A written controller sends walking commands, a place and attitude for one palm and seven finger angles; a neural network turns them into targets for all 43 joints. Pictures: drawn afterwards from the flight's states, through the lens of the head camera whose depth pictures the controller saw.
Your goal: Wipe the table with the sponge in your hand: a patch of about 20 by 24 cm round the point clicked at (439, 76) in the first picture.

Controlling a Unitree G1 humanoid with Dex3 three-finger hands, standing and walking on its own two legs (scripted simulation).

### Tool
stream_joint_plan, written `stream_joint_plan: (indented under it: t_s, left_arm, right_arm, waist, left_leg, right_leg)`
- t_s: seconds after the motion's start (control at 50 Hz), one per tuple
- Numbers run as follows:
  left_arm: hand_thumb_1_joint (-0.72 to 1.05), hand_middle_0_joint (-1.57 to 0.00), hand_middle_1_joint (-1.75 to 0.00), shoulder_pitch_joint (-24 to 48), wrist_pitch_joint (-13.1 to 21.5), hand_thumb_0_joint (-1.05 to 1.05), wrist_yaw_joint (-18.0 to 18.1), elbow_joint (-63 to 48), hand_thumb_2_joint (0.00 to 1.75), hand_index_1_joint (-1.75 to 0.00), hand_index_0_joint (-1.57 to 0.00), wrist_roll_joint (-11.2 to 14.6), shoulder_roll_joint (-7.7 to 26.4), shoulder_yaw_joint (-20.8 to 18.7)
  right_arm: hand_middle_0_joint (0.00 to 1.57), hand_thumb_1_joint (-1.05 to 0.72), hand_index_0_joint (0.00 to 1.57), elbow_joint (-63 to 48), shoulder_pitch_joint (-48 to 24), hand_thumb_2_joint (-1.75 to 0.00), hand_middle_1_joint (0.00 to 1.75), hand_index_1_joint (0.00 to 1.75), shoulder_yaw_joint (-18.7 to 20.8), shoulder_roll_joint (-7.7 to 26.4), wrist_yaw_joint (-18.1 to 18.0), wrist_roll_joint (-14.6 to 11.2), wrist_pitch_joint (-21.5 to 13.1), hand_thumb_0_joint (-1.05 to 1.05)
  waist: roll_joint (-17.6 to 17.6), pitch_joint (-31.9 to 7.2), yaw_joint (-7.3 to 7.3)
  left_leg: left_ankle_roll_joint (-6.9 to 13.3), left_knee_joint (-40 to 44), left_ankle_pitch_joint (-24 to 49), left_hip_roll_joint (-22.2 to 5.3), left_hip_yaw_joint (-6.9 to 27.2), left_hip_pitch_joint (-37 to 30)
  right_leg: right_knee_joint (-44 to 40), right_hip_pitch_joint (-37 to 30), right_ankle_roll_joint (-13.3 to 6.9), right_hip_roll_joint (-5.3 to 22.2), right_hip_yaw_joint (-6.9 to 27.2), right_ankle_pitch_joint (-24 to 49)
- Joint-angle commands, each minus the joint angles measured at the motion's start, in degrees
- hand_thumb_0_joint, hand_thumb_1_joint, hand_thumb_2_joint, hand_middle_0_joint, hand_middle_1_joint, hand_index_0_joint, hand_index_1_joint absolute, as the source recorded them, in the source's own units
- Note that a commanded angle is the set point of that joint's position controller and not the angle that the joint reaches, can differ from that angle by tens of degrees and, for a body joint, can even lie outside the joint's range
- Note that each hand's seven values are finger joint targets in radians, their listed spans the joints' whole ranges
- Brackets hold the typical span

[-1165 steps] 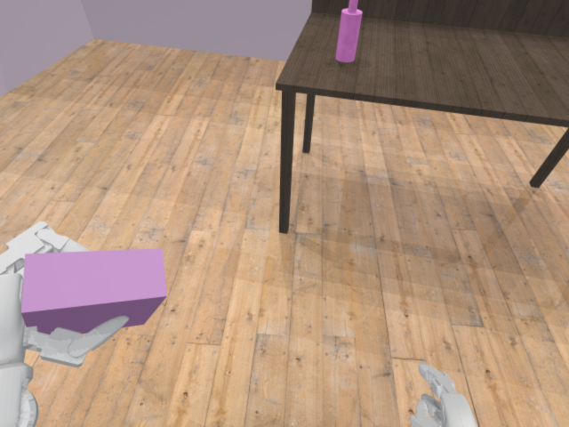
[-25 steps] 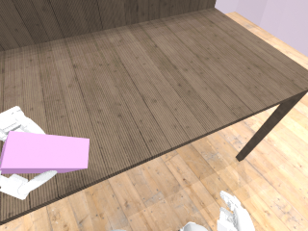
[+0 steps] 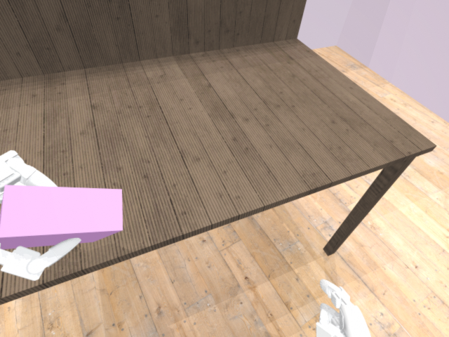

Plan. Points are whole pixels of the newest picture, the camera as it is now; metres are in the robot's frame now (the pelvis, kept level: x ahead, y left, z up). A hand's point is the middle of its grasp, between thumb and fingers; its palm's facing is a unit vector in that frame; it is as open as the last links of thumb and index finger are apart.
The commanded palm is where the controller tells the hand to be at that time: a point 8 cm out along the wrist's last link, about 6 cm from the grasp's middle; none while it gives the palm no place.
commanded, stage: shuffle to correct the standing spot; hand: left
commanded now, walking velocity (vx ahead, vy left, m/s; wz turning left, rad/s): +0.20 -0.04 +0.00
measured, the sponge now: (75, 219) +0.22 +0.23 +0.16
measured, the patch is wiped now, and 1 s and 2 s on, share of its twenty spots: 0.00 0.00 0.00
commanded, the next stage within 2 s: come to a stop and stand still in 0.28 s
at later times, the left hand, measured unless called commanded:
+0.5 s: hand (100, 206) +0.23 +0.19 +0.18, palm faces +0.40 -0.79 -0.46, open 9.5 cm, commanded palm +0.18 +0.23 +0.18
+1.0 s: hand (43, 227) +0.21 +0.26 +0.16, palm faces +0.37 -0.84 -0.39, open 9.5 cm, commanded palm +0.16 +0.29 +0.18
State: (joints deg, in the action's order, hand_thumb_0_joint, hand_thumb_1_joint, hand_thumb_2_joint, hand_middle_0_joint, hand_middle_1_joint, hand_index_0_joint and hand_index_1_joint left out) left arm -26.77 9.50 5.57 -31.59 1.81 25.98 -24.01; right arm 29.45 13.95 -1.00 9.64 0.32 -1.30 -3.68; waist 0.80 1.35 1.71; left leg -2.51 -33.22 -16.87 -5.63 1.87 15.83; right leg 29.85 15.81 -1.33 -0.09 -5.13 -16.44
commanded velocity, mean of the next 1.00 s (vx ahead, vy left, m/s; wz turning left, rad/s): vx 0.05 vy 0.05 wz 0.00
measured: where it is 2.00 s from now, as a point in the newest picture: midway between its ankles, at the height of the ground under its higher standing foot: outside the picture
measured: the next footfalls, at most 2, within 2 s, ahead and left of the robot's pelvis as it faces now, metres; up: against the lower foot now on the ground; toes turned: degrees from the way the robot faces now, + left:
right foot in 0.02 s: +0.09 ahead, -0.11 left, +0.00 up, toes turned +11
left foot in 0.76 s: +0.07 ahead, +0.12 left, +0.00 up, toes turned +11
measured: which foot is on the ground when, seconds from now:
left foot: down 0.00-0.42, up 0.44-0.74, down 0.76-1.00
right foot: up 0.00-0.00, down 0.02-1.00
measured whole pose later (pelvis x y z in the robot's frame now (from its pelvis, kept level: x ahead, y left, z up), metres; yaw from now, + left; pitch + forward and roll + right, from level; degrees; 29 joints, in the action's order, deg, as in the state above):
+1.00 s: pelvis +0.00 +0.02 +0.00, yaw +0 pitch -3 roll +0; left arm -26.1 12.7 6.0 -24.4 2.4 20.8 -20.0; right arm 32.2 11.8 0.7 12.1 -0.1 -1.4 -8.1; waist -0.9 2.9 0.9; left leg 2.6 -30.2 -13.5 0.4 -4.9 14.3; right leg 29.0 15.4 2.1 3.8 -1.7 -11.0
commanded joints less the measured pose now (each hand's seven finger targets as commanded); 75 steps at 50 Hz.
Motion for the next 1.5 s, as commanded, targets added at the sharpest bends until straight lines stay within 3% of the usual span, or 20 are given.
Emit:
stream_joint_plan:
  t_s: [0.0,0.02,0.06,0.18,0.24,0.28,0.36,0.42,0.5,0.58,0.7,0.72,0.74,0.78,0.88,0.96,1.0,1.08,1.24,1.48]
  left_arm:
    - [0.1,-1.2,-1.6,11.78,2.12,0.0,0.71,-6.46,1.3,-1.6,-1.2,0.72,7.9,-3.36]
    - [0.1,-1.2,-1.6,13.09,1.86,0.0,1.32,-6.89,1.3,-1.6,-1.2,0.98,9.91,-4.76]
    - [0.1,-1.2,-1.6,11.68,1.77,0.0,1.28,-10.28,1.3,-1.6,-1.2,1.27,5.73,-1.11]
    - [0.1,-1.2,-1.6,6.74,4.08,0.0,3.37,-15.37,1.3,-1.6,-1.2,1.36,8.58,-5.77]
    - [0.1,-1.2,-1.6,6.46,5.22,0.0,3.39,-15.41,1.3,-1.6,-1.2,0.22,7.63,-5.29]
    - [0.1,-1.2,-1.6,4.31,4.21,0.0,2.34,-12.51,1.3,-1.6,-1.2,0.33,9.18,-6.83]
    - [0.1,-1.2,-1.6,1.03,3.77,0.0,1.42,-6.73,1.3,-1.6,-1.2,0.18,6.4,-5.72]
    - [0.1,-1.2,-1.6,-1.6,3.34,0.0,1.37,-0.96,1.3,-1.6,-1.2,1.9,3.17,-4.09]
    - [0.1,-1.2,-1.6,2.46,4.93,0.0,1.91,-4.92,1.3,-1.6,-1.2,1.22,5.02,-3.9]
    - [0.1,-1.2,-1.6,13.27,5.95,0.0,3.97,-9.92,1.3,-1.6,-1.2,0.15,8.45,-3.42]
    - [0.1,-1.2,-1.6,3.93,4.85,0.0,3.9,-11.42,1.3,-1.6,-1.2,0.64,5.13,-3.76]
    - [0.1,-1.2,-1.6,56.42,9.44,0.0,3.97,-17.74,1.3,-1.6,-1.2,-5.78,46.37,-35.52]
    - [0.1,-1.2,-1.6,24.09,7.54,0.0,1.37,14.12,1.3,-1.6,-1.2,-2.26,14.03,-13.43]
    - [0.1,-1.2,-1.6,5.72,7.2,0.0,1.78,16.29,1.3,-1.6,-1.2,0.6,4.29,-7.23]
    - [0.1,-1.2,-1.6,-1.49,7.41,0.0,0.84,-3.4,1.3,-1.6,-1.2,2.11,0.95,-0.03]
    - [0.1,-1.2,-1.6,7.33,7.04,0.0,1.42,-7.85,1.3,-1.6,-1.2,1.0,4.85,-2.12]
    - [0.1,-1.2,-1.6,14.64,7.57,0.0,2.1,-9.11,1.3,-1.6,-1.2,0.25,7.18,-4.32]
    - [0.1,-1.2,-1.6,22.87,8.14,0.0,2.3,-9.31,1.3,-1.6,-1.2,-1.03,8.66,-4.45]
    - [0.1,-1.2,-1.6,16.8,7.87,0.0,0.98,-2.08,1.3,-1.6,-1.2,-1.6,-0.43,2.29]
    - [0.1,-1.2,-1.6,17.65,7.63,0.0,0.79,-9.71,1.3,-1.6,-1.2,-1.55,6.09,-3.84]
  right_arm:
    - [0.2,-0.9,0.2,-5.37,-4.87,-0.9,0.3,0.3,2.79,7.81,-1.52,-0.25,-2.7,0.0]
    - [0.2,-0.9,0.2,-5.64,-5.61,-0.9,0.3,0.3,2.66,7.08,-1.59,-0.69,-2.82,0.0]
    - [0.2,-0.9,0.2,-6.79,-6.66,-0.9,0.3,0.3,4.84,9.67,-1.46,-1.79,-3.59,0.0]
    - [0.2,-0.9,0.2,-3.99,-8.16,-0.9,0.3,0.3,2.31,6.68,-3.07,-0.2,-3.41,0.0]
    - [0.2,-0.9,0.2,-4.92,-6.04,-0.9,0.3,0.3,4.5,8.71,-2.65,0.15,-4.24,0.0]
    - [0.2,-0.9,0.2,-4.93,-6.92,-0.9,0.3,0.3,4.05,7.64,-2.19,0.49,-4.31,0.0]
    - [0.2,-0.9,0.2,-4.46,-4.67,-0.9,0.3,0.3,4.13,8.73,-1.35,-1.13,-3.42,0.0]
    - [0.2,-0.9,0.2,-4.45,-2.67,-0.9,0.3,0.3,5.5,9.85,-0.9,-1.41,-3.77,0.0]
    - [0.2,-0.9,0.2,-3.24,-6.17,-0.9,0.3,0.3,2.78,7.86,-0.8,-0.64,-2.33,0.0]
    - [0.2,-0.9,0.2,-3.26,-8.53,-0.9,0.3,0.3,2.47,7.93,-1.91,-0.2,-4.66,0.0]
    - [0.2,-0.9,0.2,-5.01,-7.73,-0.9,0.3,0.3,3.58,7.16,-3.04,0.19,-5.84,0.0]
    - [0.2,-0.9,0.2,-4.51,-4.05,-0.9,0.3,0.3,5.13,8.59,-3.7,3.43,-8.28,0.0]
    - [0.2,-0.9,0.2,-1.35,-2.36,-0.9,0.3,0.3,3.78,4.41,-3.09,2.09,-7.95,0.0]
    - [0.2,-0.9,0.2,-3.0,-4.21,-0.9,0.3,0.3,4.95,8.33,-1.99,-0.31,-7.61,0.0]
    - [0.2,-0.9,0.2,-5.48,-7.98,-0.9,0.3,0.3,4.45,9.14,0.0,-0.87,-7.27,0.0]
    - [0.2,-0.9,0.2,-6.52,-7.8,-0.9,0.3,0.3,3.81,9.84,-0.96,-0.31,-7.94,0.0]
    - [0.2,-0.9,0.2,-6.35,-8.29,-0.9,0.3,0.3,3.4,9.71,-1.92,0.03,-8.06,0.0]
    - [0.2,-0.9,0.2,-6.12,-7.45,-0.9,0.3,0.3,3.03,9.2,-2.19,0.11,-9.52,0.0]
    - [0.2,-0.9,0.2,-4.03,-5.57,-0.9,0.3,0.3,3.01,9.18,-0.37,0.38,-10.21,0.0]
    - [0.2,-0.9,0.2,-5.12,-7.8,-0.9,0.3,0.3,2.96,8.2,-1.16,0.85,-8.63,0.0]
  waist:
    - [-4.84,-8.44,-2.59]
    - [-12.55,-8.74,-2.37]
    - [-18.82,-5.05,-1.13]
    - [5.01,-6.28,-2.23]
    - [17.8,-9.0,-1.15]
    - [20.28,-6.9,-2.12]
    - [1.32,-8.85,-0.45]
    - [-14.78,-8.79,-1.6]
    - [-0.53,-1.56,-1.74]
    - [-4.7,-4.28,-0.77]
    - [-2.5,-11.24,-0.22]
    - [-8.39,-3.35,3.15]
    - [-11.93,-14.15,1.16]
    - [-2.84,-13.99,1.81]
    - [1.87,-12.88,0.71]
    - [-0.73,-5.69,0.25]
    - [4.9,-3.04,-0.1]
    - [13.51,-1.45,-0.12]
    - [7.8,-1.64,-0.37]
    - [4.64,-3.01,-0.27]
  left_leg:
    - [5.01,-13.87,-5.15,1.48,-1.79,10.03]
    - [4.07,-23.59,-7.73,4.84,-3.58,15.95]
    - [2.85,-31.53,-7.83,3.0,0.59,13.08]
    - [3.72,9.18,2.86,4.83,-5.01,-6.4]
    - [10.33,14.76,21.82,-8.48,13.93,-15.64]
    - [11.97,13.92,26.32,-9.69,15.37,-15.2]
    - [7.77,-7.54,26.19,-2.97,1.58,-0.18]
    - [3.02,-32.63,-4.11,6.23,-0.46,14.73]
    - [2.94,-33.78,-2.31,1.54,1.4,15.6]
    - [3.17,-16.62,0.06,2.07,-2.03,6.23]
    - [4.02,9.12,13.06,3.25,-4.63,-9.48]
    - [2.27,1.59,10.55,3.63,-8.28,4.22]
    - [2.75,1.7,10.25,7.11,-3.87,1.38]
    - [3.19,5.7,13.58,4.16,-5.23,-1.68]
    - [5.02,8.39,24.37,-1.29,-0.29,-6.91]
    - [4.96,14.29,5.8,-2.26,2.4,4.08]
    - [5.76,18.05,-5.92,-2.75,3.37,7.7]
    - [6.49,21.34,-21.1,-3.16,4.31,10.99]
    - [4.62,22.87,-25.97,-2.65,5.9,11.14]
    - [3.87,16.63,-18.76,0.31,-1.35,1.55]
  right_leg:
    - [-12.81,-16.46,-4.7,7.01,8.86,5.78]
    - [-14.47,-18.28,-8.9,14.69,19.21,7.63]
    - [-19.63,-5.73,-13.52,19.58,24.87,-2.98]
    - [-5.11,-0.9,-6.02,8.34,5.76,2.61]
    - [13.19,7.29,-1.2,0.74,2.09,-4.72]
    - [13.84,9.58,-0.67,0.9,1.41,-10.38]
    - [-12.96,-16.22,-1.58,2.97,1.69,17.28]
    - [-14.31,-17.55,-11.62,19.37,21.22,34.51]
    - [-14.19,-4.69,-11.21,19.2,15.54,28.21]
    - [-13.18,-3.53,-8.04,17.25,12.3,28.22]
    - [-6.05,-9.86,-3.23,11.86,8.86,24.94]
    - [-12.95,-2.96,2.87,9.01,13.06,30.73]
    - [-5.79,-11.52,-1.82,12.84,15.84,34.13]
    - [-3.59,-17.24,0.15,12.83,14.96,41.97]
    - [-0.91,-9.02,1.29,4.94,3.78,17.82]
    - [-0.04,-8.43,1.73,3.04,2.82,4.09]
    - [1.69,-8.39,1.66,2.28,1.99,-0.17]
    - [2.29,-10.28,1.26,1.01,2.98,-1.09]
    - [1.33,-10.8,1.13,-1.79,3.84,-2.16]
    - [-7.99,-4.89,0.5,-0.91,6.84,-3.44]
